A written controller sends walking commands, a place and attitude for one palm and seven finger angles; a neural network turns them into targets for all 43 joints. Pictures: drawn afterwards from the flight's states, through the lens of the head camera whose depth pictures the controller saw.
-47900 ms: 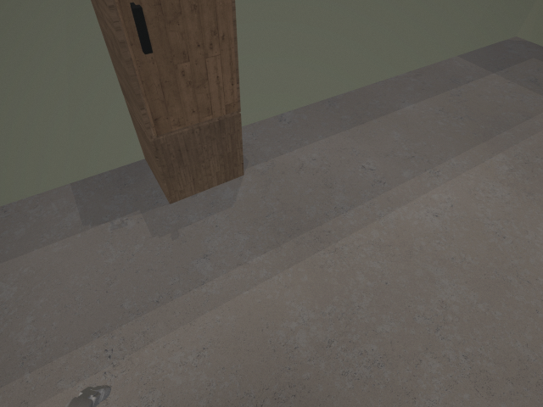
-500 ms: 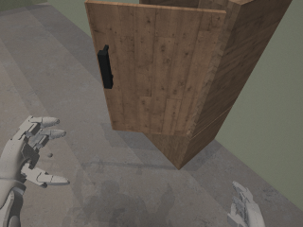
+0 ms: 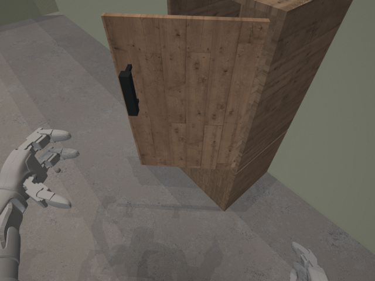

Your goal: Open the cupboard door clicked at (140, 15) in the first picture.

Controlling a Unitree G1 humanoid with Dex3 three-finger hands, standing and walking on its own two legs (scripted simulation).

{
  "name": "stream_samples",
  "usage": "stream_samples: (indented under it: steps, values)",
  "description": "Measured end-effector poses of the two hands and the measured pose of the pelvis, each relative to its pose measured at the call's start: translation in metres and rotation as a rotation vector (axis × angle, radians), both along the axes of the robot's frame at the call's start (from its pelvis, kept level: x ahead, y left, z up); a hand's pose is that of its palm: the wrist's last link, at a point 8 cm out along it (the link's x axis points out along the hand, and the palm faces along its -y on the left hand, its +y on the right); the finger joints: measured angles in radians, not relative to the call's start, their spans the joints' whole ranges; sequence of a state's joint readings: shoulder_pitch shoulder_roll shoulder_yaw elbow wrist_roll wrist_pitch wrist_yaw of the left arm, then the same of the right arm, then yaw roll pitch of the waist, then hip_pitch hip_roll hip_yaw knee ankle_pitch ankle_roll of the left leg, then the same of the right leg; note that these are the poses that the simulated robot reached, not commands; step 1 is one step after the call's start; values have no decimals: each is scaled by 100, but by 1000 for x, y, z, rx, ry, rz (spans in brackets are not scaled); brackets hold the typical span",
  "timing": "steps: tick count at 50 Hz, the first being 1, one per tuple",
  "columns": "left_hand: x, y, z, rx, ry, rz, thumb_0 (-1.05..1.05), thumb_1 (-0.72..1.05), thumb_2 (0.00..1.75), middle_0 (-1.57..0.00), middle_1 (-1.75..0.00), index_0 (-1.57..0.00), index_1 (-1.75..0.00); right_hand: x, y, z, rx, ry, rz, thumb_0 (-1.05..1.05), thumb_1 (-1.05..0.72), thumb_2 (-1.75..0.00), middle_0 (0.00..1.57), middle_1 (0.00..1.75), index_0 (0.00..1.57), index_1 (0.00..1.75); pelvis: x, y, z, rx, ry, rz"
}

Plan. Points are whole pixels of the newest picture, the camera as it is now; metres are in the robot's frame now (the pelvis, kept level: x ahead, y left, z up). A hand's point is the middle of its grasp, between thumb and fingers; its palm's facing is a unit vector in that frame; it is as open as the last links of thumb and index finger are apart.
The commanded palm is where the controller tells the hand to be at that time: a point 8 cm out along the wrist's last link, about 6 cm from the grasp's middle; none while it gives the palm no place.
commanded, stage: raise the hand with hooked fingers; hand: left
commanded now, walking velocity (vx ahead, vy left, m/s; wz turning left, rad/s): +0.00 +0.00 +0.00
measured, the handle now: (131, 90) +0.57 +0.19 +0.09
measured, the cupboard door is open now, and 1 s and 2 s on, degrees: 45 45 45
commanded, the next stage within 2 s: move the hooked fingers beside the handle in 0.34 s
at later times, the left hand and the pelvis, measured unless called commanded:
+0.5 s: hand (64, 170) +0.30 +0.26 +0.10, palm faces +0.05 -1.00 -0.03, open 14.0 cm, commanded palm +0.27 +0.31 +0.10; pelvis +0.00 -0.01 +0.00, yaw +0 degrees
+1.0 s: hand (78, 141) +0.38 +0.26 +0.10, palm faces +0.00 -1.00 -0.01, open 14.0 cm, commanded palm +0.35 +0.31 +0.10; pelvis +0.00 -0.01 +0.00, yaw -1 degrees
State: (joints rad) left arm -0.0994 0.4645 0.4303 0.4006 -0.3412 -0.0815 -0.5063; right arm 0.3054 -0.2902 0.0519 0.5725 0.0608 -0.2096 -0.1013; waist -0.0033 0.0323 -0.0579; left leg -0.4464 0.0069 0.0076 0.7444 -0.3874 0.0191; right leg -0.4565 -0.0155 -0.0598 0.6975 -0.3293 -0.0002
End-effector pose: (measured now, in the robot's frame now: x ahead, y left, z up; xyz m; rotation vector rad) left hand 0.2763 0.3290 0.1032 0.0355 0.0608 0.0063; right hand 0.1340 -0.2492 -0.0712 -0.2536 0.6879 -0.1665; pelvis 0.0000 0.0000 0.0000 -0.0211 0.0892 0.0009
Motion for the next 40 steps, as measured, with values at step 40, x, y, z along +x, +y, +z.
stream_samples:
  steps: [40]
  values:
    - [46,-11,-1,-20,-42,13,-1,-50,30,-30,-120,-30,-120,-13,-22,-8,-29,78,-34,1,-91,-90,20,30,20,30,-2,-14,-2,5,30,-4]
